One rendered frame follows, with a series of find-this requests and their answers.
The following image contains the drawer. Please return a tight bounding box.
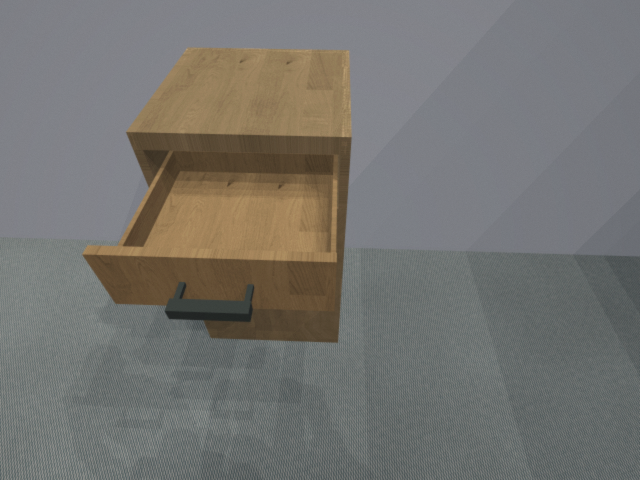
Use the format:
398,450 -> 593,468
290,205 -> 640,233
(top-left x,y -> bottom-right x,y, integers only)
82,151 -> 338,311

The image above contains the cabinet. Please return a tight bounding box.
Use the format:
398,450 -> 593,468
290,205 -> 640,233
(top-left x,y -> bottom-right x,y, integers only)
126,47 -> 352,343

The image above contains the handle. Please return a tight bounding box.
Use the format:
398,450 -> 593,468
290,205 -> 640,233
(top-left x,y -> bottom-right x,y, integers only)
165,282 -> 254,322

